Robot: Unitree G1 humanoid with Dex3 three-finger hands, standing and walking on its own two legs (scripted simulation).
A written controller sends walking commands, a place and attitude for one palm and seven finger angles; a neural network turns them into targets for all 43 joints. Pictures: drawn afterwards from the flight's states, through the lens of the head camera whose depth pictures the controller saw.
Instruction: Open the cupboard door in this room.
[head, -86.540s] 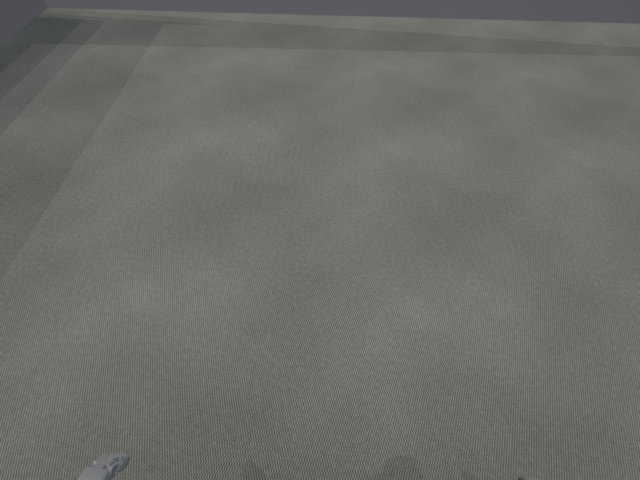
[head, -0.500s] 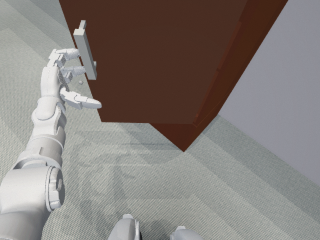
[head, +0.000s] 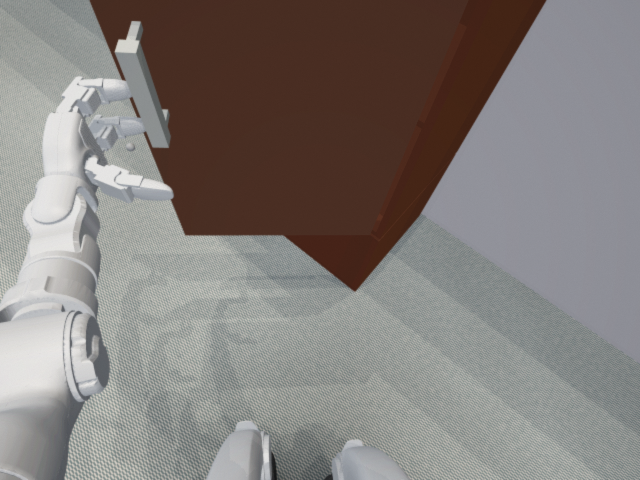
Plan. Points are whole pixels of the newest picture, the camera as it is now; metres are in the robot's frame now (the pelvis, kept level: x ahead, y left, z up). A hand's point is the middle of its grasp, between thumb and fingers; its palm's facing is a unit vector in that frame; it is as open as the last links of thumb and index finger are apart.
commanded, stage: move the hooked fingers beside the handle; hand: left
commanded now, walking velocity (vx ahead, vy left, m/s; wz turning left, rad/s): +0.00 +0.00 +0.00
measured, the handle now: (149, 89) +0.59 +0.20 +0.09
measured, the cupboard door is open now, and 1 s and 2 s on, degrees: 43 43 43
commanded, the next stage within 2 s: slide the fingers in behind the handle in 1.70 s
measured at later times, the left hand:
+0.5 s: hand (115, 134) +0.52 +0.23 +0.09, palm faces +0.05 -1.00 +0.00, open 14.0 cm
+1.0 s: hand (90, 133) +0.51 +0.25 +0.09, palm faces +0.05 -1.00 -0.01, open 14.0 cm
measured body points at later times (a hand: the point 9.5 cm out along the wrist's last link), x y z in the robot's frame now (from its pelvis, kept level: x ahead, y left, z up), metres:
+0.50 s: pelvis +0.01 +0.00 +0.00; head +0.13 +0.02 +0.43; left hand +0.51 +0.28 +0.09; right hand -0.01 -0.27 -0.10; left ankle +0.05 +0.08 -0.67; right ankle -0.02 -0.11 -0.67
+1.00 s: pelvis +0.01 +0.00 +0.00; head +0.13 +0.03 +0.43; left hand +0.50 +0.30 +0.10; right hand +0.01 -0.27 -0.10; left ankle +0.05 +0.08 -0.67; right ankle -0.02 -0.11 -0.67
